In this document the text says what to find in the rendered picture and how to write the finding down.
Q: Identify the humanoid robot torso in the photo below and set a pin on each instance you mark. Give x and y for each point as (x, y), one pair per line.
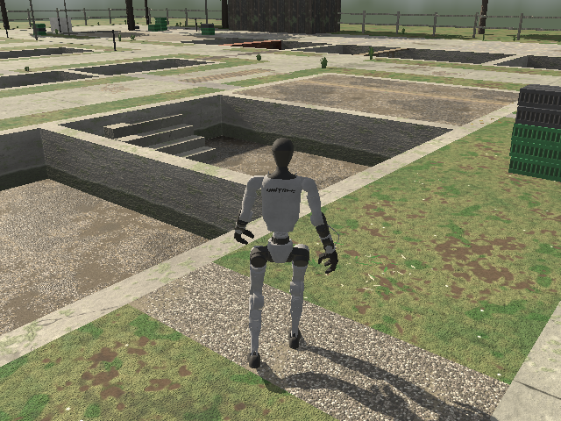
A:
(280, 210)

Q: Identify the right robot hand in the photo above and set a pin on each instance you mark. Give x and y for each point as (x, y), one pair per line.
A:
(333, 261)

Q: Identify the robot right forearm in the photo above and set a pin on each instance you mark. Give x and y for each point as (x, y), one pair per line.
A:
(325, 237)

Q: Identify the robot left forearm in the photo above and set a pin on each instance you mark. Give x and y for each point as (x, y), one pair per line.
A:
(240, 225)

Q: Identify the left robot shin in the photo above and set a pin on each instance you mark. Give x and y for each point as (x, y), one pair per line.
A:
(254, 326)

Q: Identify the robot right upper arm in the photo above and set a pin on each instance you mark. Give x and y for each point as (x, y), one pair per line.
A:
(313, 197)

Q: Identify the robot left upper arm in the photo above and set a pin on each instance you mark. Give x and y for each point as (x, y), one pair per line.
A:
(250, 194)

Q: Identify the left robot hand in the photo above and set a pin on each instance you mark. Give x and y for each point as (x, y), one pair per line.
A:
(243, 241)

